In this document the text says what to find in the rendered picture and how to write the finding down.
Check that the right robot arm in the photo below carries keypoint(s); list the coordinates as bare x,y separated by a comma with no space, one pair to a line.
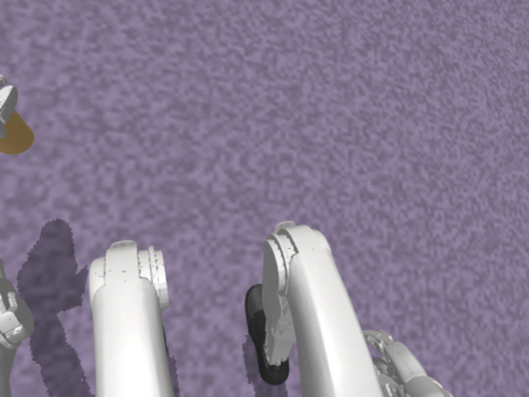
425,386

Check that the right robot foot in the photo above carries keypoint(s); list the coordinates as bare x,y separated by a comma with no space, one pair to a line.
256,320

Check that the left robot arm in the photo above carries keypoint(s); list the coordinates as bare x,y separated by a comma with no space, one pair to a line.
16,325

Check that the right robot hand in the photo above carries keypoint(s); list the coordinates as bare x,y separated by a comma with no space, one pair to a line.
399,366

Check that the can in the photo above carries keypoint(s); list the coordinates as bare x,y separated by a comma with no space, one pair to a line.
19,136

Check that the left robot hand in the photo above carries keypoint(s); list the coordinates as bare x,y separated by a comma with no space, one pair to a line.
8,102

